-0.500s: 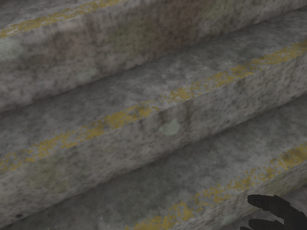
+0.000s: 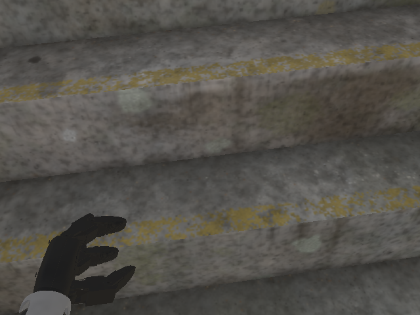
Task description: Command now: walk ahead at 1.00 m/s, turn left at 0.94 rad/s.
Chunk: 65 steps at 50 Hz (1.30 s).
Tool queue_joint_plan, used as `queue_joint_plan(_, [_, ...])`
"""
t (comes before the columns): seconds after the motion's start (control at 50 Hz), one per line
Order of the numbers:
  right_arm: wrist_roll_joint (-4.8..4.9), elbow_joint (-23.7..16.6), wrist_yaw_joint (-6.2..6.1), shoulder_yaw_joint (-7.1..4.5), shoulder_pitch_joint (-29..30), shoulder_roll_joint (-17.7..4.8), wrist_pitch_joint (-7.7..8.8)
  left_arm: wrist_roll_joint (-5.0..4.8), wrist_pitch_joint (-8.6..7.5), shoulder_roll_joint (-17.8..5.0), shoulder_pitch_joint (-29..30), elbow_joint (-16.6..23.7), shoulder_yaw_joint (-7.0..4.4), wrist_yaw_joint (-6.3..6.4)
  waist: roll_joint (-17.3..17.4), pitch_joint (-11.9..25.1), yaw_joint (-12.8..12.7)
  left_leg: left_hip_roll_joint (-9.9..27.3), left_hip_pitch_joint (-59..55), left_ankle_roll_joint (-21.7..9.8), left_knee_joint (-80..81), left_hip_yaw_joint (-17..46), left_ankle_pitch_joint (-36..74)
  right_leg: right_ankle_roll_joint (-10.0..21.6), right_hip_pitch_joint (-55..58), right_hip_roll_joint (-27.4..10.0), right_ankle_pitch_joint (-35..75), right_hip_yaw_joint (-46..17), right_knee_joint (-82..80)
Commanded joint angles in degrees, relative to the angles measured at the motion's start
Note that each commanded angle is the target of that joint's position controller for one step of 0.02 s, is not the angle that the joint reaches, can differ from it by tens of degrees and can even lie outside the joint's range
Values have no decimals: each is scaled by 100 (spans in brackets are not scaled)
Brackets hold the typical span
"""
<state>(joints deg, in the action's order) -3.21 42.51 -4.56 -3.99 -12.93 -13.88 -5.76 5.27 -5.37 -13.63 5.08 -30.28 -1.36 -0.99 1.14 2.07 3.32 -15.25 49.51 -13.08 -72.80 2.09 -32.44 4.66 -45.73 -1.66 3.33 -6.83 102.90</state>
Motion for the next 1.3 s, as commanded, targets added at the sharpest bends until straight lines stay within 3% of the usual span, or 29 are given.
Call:
queue_joint_plan(0.02, [35,-648,28,249,1689,-9,520,89,149,473,-737,508,354,19,21,267,-1072,1047,850,-415,3627,3819,-2053,-516,-415,533,2,65,1817])
queue_joint_plan(0.14, [-151,-1336,19,129,2746,-187,623,-391,237,-107,-1813,39,298,31,108,60,-1261,527,2837,428,2786,2029,-150,-104,3019,421,-1718,491,-3451])
queue_joint_plan(0.18, [28,-1586,30,78,3256,197,539,-358,186,438,-2415,-440,436,42,-1451,-349,-1476,-542,3164,1442,-300,-273,-44,338,4549,-139,-362,752,-8030])
queue_joint_plan(0.2, [-153,-1878,1,-53,1700,-328,546,-281,-221,-171,-222,-15,211,221,-3703,441,124,352,1811,1363,-3618,-747,212,639,3500,-1781,1999,-1471,-7172])
queue_joint_plan(0.24, [-64,-1098,63,-394,-951,-756,399,-105,-264,-411,1099,633,-21,529,457,1850,1888,1672,-1270,1057,-3908,1347,814,-32,1850,-1496,25,-979,-6720])
queue_joint_plan(0.26, [49,-1116,159,-372,-594,-901,334,19,-354,-261,556,440,60,494,1310,1371,1444,1437,-758,1129,-2101,350,849,232,2715,-1330,-323,-902,-6846])
queue_joint_plan(0.3, [-136,-1287,373,-331,-391,-788,416,134,-457,-828,271,132,-274,453,691,912,1252,1838,-196,1341,-1010,-243,1313,475,3697,-1516,-293,-830,-6379])
queue_joint_plan(0.36, [47,-827,511,89,-605,-207,773,312,-219,160,-336,-194,39,197,259,1308,787,1298,-3452,1011,2195,-1518,2440,-103,2005,-203,-1772,1240,-3964])
queue_joint_plan(0.4, [206,286,716,19,-2584,153,993,59,14,394,423,-97,48,210,1010,866,1733,1848,-5552,384,5040,-1493,5178,-17,-88,314,-4998,1611,-558])
queue_joint_plan(0.44, [35,113,798,353,-959,560,1076,-301,248,911,-240,86,155,306,615,-693,372,2385,-4245,380,6911,-556,5595,281,-1014,1551,-4600,1116,3448])
queue_joint_plan(0.46, [-206,133,768,433,-937,442,1104,-507,223,1030,33,510,138,300,-307,-619,89,2702,-5048,635,6150,217,6514,102,-2375,1813,-4533,425,4638])
queue_joint_plan(0.48, [-724,236,647,198,-1408,-717,1266,-722,86,1024,-150,887,229,223,118,154,-389,3047,-7295,1029,3250,403,9652,-189,-4510,1574,-4357,282,4686])
queue_joint_plan(0.5, [-768,232,511,-28,-1490,-1204,1292,-709,15,649,-229,939,243,250,332,932,-353,3586,-7770,867,3566,556,8228,-237,-4712,1238,-3697,158,4295])
queue_joint_plan(0.52, [-346,-237,280,-355,-270,-2184,1467,-534,234,234,-363,1272,172,372,2199,1103,-877,4964,-5639,99,5205,1925,4715,-501,-3734,612,-3147,-6,4613])
queue_joint_plan(0.56, [-79,55,233,79,-289,-677,1650,-267,495,-488,523,765,-186,270,-60,-382,-557,3822,-4341,174,5922,743,3096,-467,-3681,895,-2459,52,4554])
queue_joint_plan(0.62, [-182,103,182,74,-597,-773,1764,-271,908,-559,363,788,-292,207,-389,-977,-718,3586,-3682,257,6325,339,3112,-300,-2807,816,-2345,629,2883])
queue_joint_plan(0.8, [212,-853,107,197,1670,-465,1315,-507,924,-831,-3629,-694,-613,246,667,755,-2359,2609,-3510,908,1922,-1681,9257,804,3062,683,-913,1528,-4843])
queue_joint_plan(0.82, [278,-1194,128,273,2397,-69,1365,-454,808,-654,-4368,-1038,-638,211,374,518,-2699,2443,-3157,862,-289,-1610,8326,1207,3436,335,-85,1443,-6715])
queue_joint_plan(0.84, [407,-1590,148,468,3075,609,1274,-535,658,5,-4345,-1539,-458,167,-1403,-237,-2851,1424,-1563,976,-3031,-1815,2308,1625,3865,-22,2280,1059,-9365])
queue_joint_plan(0.86, [270,-2608,230,512,2447,679,1251,-305,473,-420,-2444,-1214,-458,353,-2000,-873,-763,945,-164,1177,-5210,-364,264,1665,2972,108,2589,-601,-8177])
queue_joint_plan(0.88, [-48,-2895,532,532,1647,573,1203,-259,302,-869,-1346,-744,-588,589,-2539,177,96,920,-95,1125,-5176,816,733,2271,1955,-671,-510,-4538,-8822])
queue_joint_plan(0.92, [-110,-2924,479,533,3005,124,1168,-288,375,429,-1005,-588,-216,549,644,-602,-178,1630,-1011,1200,-3383,1323,1726,1567,-1125,95,-2571,-3618,-8093])
queue_joint_plan(0.98, [-174,-2547,323,714,3418,631,1253,-526,-88,-418,-3241,-1611,-365,792,656,351,-1252,800,-716,1497,-3360,-789,1044,1558,1786,679,2285,-1605,-8412])
queue_joint_plan(1.08, [-223,-3141,432,791,3396,675,1385,-538,-149,-541,-2917,-1406,-802,690,364,1399,-693,1633,55,667,-935,1132,-803,1211,4575,26,4481,-2640,-7568])
queue_joint_plan(1.14, [805,-1895,312,323,1443,30,1211,-490,-64,-632,-1762,-874,-1010,428,1088,1618,334,1908,-5521,968,5826,380,3297,232,1791,1225,1972,-1676,-5029])
queue_joint_plan(1.18, [408,-1018,123,327,1843,148,919,-564,8,359,-2152,-761,-800,210,1804,6,-755,2459,-6023,1274,5327,-484,7141,151,-1310,1625,-3616,-670,99])
queue_joint_plan(1.2, [170,-830,186,292,1421,92,926,-629,-52,288,-2189,-391,-716,239,1197,1146,-893,3880,-7542,1110,3308,178,11689,243,-2635,1370,-3800,-561,1836])
queue_joint_plan(1.24, [-351,-733,218,-107,1793,-756,1265,-448,400,-328,-2243,30,-599,519,404,1959,-1091,5187,-7171,-112,4754,1367,5703,-144,-3097,459,-3543,-50,3358])
queue_joint_plan(1.3, [-29,-13,243,-46,1599,-518,1582,-287,600,-130,-453,277,-457,315,927,-490,-824,4287,-5294,88,6265,-112,5206,-34,-3562,40,-3779,127,3344])
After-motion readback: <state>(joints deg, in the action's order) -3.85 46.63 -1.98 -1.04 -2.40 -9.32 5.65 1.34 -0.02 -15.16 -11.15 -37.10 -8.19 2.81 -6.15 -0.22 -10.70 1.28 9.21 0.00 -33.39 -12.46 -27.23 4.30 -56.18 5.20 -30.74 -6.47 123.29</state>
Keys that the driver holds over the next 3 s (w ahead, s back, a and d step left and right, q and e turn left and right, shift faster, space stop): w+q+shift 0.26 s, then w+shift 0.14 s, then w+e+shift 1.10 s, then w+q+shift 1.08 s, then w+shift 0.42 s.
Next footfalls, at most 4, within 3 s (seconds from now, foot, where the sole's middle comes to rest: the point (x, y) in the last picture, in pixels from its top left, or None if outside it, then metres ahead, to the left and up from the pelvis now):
0.16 right None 0.00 -0.19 -0.69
0.44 left None -0.17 0.05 -0.87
0.88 right None -0.06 -0.06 -0.86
1.18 left None -0.10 0.19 -0.87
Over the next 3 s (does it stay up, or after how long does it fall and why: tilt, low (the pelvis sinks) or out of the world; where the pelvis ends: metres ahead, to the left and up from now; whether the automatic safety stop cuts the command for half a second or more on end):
stays up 0.57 -0.17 0.54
